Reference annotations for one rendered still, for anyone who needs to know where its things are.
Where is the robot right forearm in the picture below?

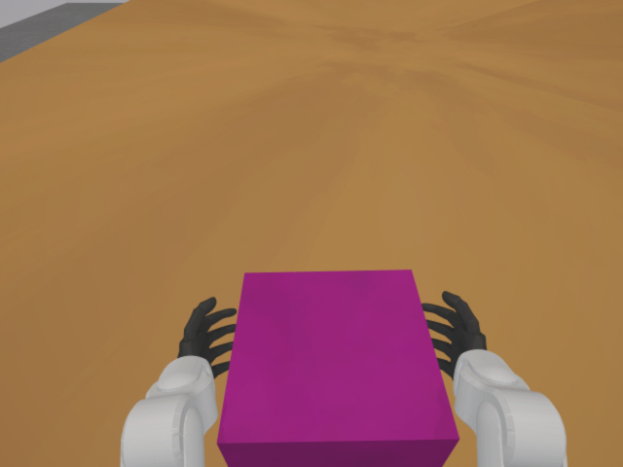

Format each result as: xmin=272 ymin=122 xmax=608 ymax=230
xmin=453 ymin=349 xmax=568 ymax=467

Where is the left robot hand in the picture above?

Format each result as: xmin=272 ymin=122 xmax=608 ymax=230
xmin=177 ymin=297 xmax=237 ymax=379

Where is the robot left forearm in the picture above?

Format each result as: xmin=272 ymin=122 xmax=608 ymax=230
xmin=120 ymin=356 xmax=218 ymax=467

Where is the carton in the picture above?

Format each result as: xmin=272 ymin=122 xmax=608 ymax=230
xmin=217 ymin=269 xmax=459 ymax=467

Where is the right robot hand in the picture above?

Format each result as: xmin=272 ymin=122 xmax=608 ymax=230
xmin=421 ymin=291 xmax=487 ymax=381

